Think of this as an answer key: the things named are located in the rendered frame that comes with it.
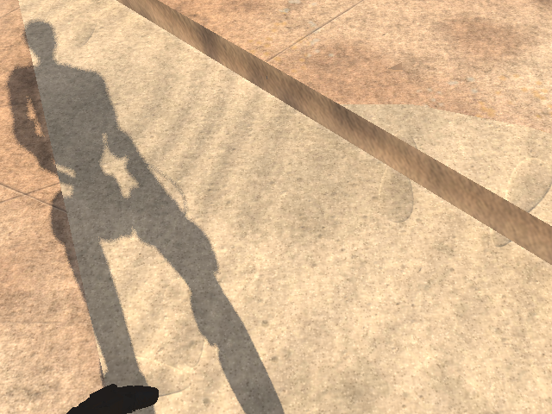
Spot left robot hand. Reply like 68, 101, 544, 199
66, 384, 159, 414

